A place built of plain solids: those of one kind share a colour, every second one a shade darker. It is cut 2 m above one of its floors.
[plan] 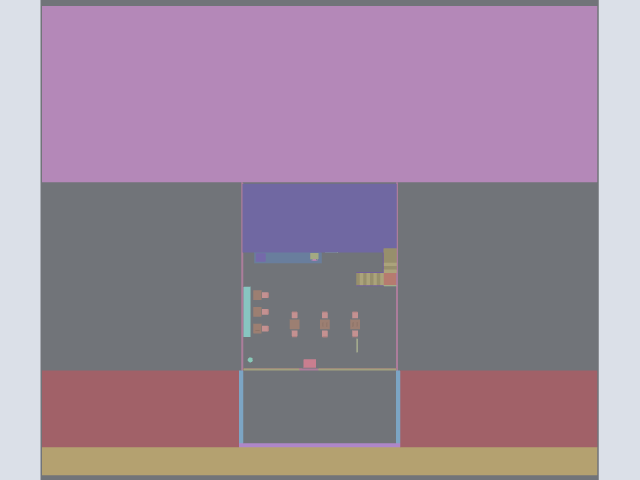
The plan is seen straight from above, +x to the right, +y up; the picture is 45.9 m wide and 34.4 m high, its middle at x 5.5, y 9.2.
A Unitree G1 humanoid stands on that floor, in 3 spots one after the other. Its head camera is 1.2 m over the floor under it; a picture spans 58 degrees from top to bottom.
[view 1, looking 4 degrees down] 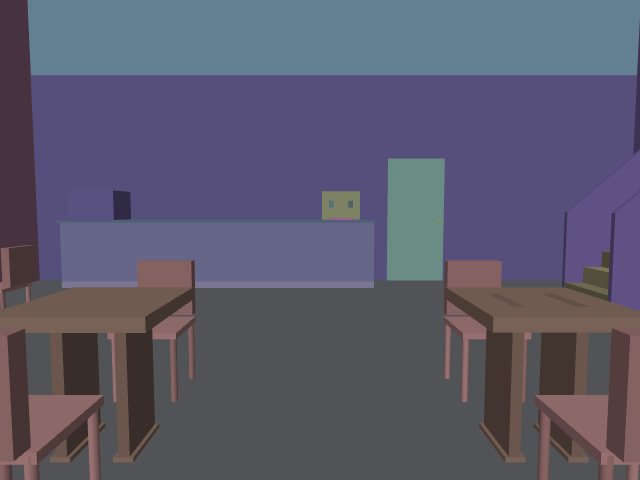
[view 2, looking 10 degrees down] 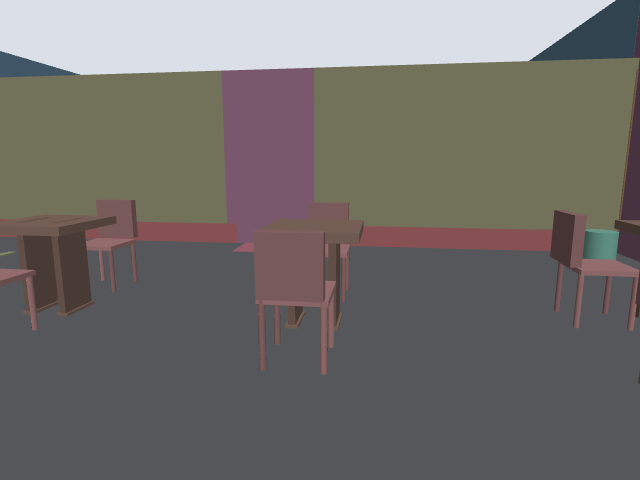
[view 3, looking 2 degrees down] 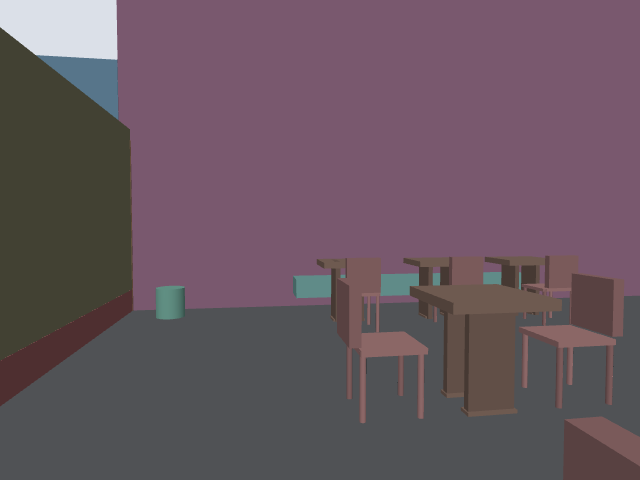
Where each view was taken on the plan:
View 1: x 4.77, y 1.00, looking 90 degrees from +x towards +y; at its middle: counter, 6.62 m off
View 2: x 3.20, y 6.30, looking -82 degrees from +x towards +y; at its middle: side_chair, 2.28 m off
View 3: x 6.37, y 1.65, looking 171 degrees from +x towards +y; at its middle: wall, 6.46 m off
